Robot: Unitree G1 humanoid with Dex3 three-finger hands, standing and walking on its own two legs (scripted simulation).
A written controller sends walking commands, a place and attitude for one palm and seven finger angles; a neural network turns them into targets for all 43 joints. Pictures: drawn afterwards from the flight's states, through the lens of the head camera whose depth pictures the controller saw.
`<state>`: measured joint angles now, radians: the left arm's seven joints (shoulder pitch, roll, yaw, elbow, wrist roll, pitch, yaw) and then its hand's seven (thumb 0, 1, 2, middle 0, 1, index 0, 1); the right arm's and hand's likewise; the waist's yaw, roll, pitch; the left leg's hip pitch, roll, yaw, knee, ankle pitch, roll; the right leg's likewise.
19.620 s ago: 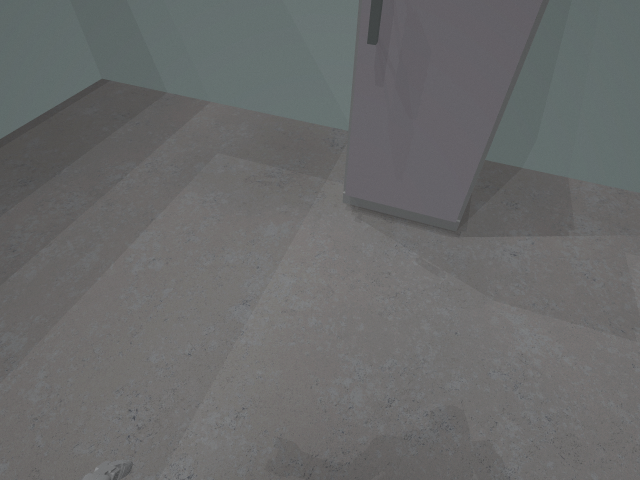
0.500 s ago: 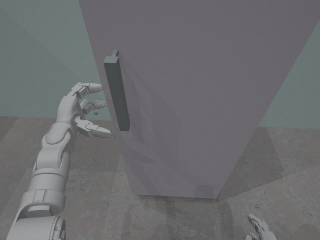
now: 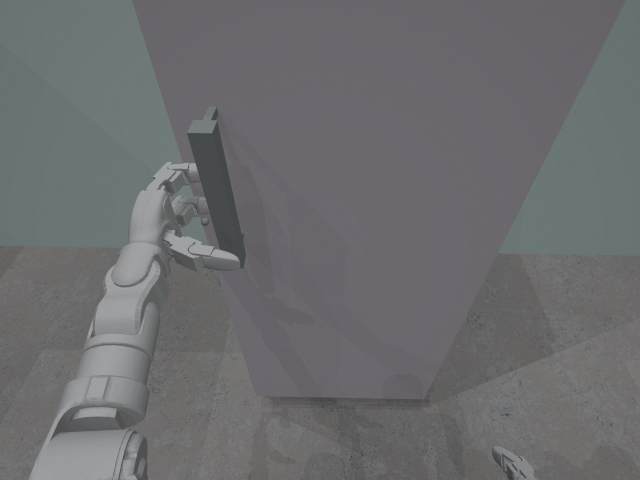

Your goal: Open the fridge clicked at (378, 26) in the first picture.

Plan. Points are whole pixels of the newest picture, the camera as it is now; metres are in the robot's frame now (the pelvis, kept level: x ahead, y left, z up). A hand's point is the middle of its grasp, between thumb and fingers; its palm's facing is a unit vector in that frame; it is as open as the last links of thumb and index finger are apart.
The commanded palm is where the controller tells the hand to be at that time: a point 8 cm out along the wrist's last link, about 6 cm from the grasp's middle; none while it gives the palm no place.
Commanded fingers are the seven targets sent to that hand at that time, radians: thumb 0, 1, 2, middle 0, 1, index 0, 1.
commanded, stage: feel for the door with the fingertips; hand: left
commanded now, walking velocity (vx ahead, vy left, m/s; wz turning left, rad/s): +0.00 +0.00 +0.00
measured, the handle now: (225, 194) +0.46 +0.15 +0.13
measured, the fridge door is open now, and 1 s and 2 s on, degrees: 0 0 0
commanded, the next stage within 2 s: slide the fingers in behind the handle in 0.42 s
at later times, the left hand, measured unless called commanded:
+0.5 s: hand (197, 212) +0.41 +0.18 +0.13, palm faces +0.06 -1.00 -0.01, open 13.8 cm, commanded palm +0.39 +0.22 +0.14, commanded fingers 0.00 -0.50 0.30 -0.30 -1.20 -0.30 -1.20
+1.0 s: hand (207, 217) +0.40 +0.16 +0.14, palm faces +0.03 -1.00 +0.00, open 14.0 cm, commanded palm +0.38 +0.21 +0.14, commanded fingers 0.00 -0.50 0.30 -0.30 -1.20 -0.30 -1.20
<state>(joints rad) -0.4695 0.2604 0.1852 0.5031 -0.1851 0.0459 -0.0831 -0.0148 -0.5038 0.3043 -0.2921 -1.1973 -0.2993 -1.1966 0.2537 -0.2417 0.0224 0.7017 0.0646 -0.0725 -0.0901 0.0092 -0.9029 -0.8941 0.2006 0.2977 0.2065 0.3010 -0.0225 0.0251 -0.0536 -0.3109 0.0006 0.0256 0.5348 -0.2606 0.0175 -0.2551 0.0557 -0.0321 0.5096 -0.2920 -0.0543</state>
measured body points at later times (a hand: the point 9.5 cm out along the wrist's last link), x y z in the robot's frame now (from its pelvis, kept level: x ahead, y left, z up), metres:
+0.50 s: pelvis +0.00 +0.00 +0.00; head +0.01 +0.00 +0.45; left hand +0.40 +0.23 +0.14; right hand +0.11 -0.26 -0.11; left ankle +0.01 +0.11 -0.73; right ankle -0.02 -0.08 -0.73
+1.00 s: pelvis -0.01 +0.01 +0.00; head +0.00 +0.01 +0.45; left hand +0.39 +0.22 +0.14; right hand +0.12 -0.24 -0.11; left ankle +0.01 +0.11 -0.73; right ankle -0.02 -0.08 -0.73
